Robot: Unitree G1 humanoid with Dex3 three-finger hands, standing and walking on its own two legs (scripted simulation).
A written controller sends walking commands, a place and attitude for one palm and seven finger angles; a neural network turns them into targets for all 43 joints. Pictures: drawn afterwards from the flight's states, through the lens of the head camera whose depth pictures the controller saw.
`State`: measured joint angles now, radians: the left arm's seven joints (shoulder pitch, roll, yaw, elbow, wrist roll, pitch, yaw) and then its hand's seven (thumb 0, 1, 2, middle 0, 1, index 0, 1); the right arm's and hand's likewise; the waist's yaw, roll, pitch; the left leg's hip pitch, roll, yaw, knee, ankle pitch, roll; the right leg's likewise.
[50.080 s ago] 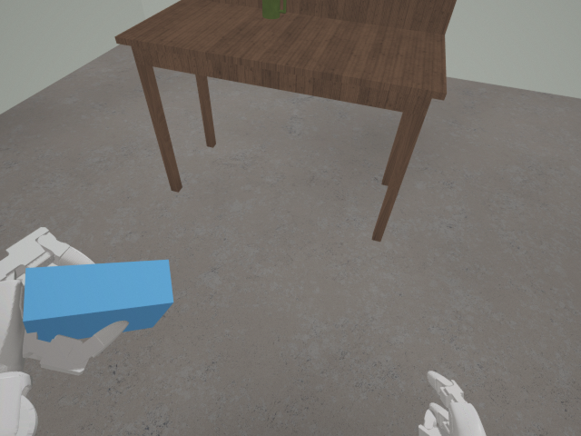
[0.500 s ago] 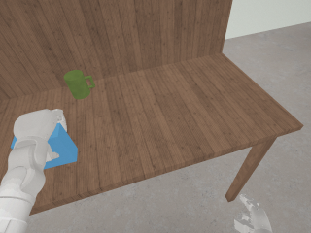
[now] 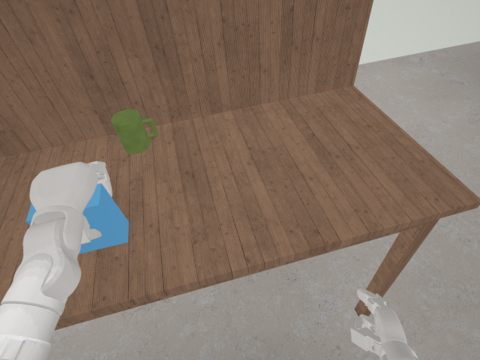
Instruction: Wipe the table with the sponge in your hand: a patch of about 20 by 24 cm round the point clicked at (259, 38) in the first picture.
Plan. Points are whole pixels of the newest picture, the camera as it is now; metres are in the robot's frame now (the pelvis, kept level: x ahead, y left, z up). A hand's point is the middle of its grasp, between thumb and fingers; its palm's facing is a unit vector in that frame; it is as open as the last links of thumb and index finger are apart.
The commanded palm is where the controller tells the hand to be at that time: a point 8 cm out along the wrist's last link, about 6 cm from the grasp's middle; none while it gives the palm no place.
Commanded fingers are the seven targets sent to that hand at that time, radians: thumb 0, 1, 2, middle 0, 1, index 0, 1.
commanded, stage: move the sponge above the wiping area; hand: left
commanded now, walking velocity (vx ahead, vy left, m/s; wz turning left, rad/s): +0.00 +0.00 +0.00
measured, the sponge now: (89, 227) +0.29 +0.32 +0.06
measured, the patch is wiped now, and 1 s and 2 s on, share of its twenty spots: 0.00 0.00 0.00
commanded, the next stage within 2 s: none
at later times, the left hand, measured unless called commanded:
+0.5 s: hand (81, 198) +0.30 +0.31 +0.13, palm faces +0.06 -0.01 -1.00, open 9.3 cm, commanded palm +0.26 +0.30 +0.18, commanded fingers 0.00 0.10 1.30 -1.20 -1.60 -1.20 -1.60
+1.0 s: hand (72, 195) +0.30 +0.32 +0.14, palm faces +0.07 -0.01 -1.00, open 9.3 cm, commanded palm +0.26 +0.30 +0.18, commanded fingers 0.00 0.10 1.30 -1.20 -1.60 -1.20 -1.60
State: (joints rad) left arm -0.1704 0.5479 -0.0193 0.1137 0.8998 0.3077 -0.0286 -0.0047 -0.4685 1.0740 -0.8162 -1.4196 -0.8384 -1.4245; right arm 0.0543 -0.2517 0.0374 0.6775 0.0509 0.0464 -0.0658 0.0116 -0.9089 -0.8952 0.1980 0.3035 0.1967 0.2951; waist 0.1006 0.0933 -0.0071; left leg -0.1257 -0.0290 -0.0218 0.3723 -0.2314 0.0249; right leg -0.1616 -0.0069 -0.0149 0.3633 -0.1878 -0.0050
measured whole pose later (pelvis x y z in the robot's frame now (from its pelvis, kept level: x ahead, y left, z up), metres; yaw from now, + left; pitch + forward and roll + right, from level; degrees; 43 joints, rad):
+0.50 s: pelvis +0.00 -0.01 +0.00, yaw +0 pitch -1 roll +0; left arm -0.21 0.58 0.01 0.17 0.89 0.34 -0.03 0.00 -0.47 1.07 -0.82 -1.42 -0.84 -1.43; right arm 0.06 -0.27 0.04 0.69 0.06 0.05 -0.07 0.01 -0.91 -0.90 0.20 0.30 0.20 0.30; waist 0.08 0.10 -0.01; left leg -0.12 -0.01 -0.02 0.37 -0.23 0.01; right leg -0.16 0.01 -0.01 0.37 -0.19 -0.02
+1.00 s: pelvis -0.01 -0.01 +0.00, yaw +0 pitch -1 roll +0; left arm -0.24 0.60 0.02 0.22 0.88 0.38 -0.03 0.00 -0.47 1.07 -0.81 -1.42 -0.84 -1.43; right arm 0.06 -0.27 0.03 0.69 0.07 0.05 -0.07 0.01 -0.91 -0.90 0.20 0.30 0.20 0.30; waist 0.08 0.11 -0.02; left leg -0.13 -0.01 -0.02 0.38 -0.23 0.01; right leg -0.17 0.01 -0.01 0.38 -0.19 -0.02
